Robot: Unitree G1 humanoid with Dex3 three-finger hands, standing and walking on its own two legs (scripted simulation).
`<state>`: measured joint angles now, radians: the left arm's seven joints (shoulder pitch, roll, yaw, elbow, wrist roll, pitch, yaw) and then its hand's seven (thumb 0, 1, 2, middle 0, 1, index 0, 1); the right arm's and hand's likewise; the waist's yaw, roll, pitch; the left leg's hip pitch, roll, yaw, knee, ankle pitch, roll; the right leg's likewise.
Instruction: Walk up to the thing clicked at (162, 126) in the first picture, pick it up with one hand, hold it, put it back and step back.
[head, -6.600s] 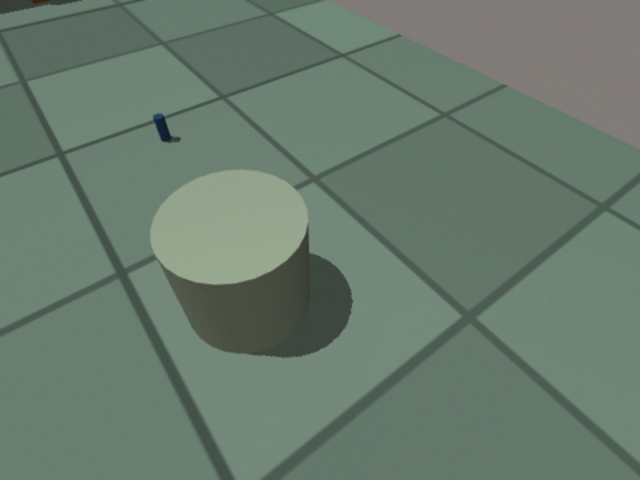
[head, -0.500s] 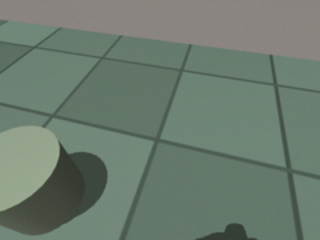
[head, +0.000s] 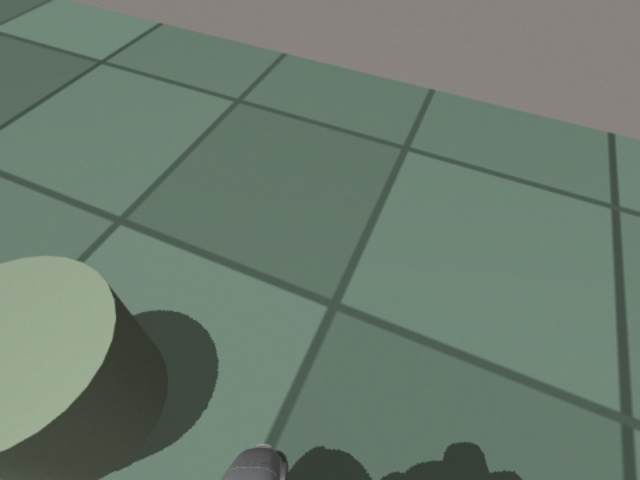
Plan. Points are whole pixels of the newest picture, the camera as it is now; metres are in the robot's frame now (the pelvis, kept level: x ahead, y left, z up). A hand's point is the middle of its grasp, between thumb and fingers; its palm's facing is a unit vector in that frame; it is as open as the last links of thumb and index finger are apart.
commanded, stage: walk up
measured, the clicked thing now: out of the picture +0.93 +1.69 -0.69
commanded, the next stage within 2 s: none
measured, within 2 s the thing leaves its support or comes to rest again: neither
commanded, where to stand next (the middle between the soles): +0.47 +0.01 m, yaw -3 degrees
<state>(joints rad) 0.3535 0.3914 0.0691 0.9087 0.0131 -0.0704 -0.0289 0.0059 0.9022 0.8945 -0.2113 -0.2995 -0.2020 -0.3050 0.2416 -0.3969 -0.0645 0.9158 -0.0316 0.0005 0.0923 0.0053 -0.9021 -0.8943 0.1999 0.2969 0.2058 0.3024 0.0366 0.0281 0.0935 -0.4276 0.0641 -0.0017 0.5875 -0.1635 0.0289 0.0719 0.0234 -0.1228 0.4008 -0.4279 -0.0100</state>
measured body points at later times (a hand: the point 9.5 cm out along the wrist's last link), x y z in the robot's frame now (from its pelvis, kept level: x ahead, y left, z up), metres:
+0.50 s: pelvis +0.21 -0.02 +0.00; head +0.24 -0.04 +0.44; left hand +0.30 +0.31 -0.09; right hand +0.25 -0.33 -0.13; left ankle +0.13 +0.12 -0.71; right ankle +0.30 -0.12 -0.73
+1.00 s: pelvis +0.36 +0.00 +0.00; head +0.38 +0.04 +0.44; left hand +0.30 +0.32 -0.14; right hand +0.53 -0.29 -0.09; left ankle +0.39 +0.12 -0.72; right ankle +0.32 -0.13 -0.69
